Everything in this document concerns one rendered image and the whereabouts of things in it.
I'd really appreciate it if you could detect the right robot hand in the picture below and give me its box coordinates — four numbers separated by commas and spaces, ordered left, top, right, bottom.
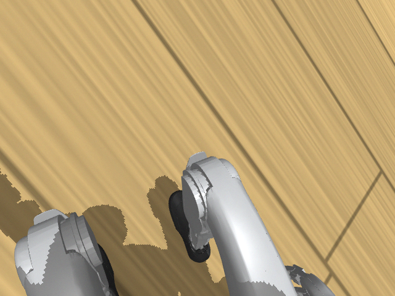
285, 265, 336, 296

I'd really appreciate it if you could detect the left robot foot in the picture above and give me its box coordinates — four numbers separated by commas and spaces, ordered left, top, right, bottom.
98, 244, 119, 296

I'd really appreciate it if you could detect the right robot foot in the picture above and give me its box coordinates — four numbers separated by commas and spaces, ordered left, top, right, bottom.
168, 190, 210, 263

